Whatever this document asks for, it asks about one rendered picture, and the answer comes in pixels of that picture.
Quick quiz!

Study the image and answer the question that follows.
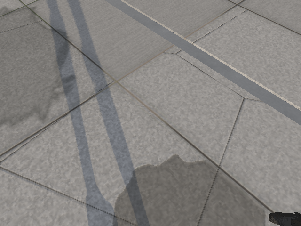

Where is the right robot hand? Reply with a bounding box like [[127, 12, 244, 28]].
[[268, 212, 301, 226]]

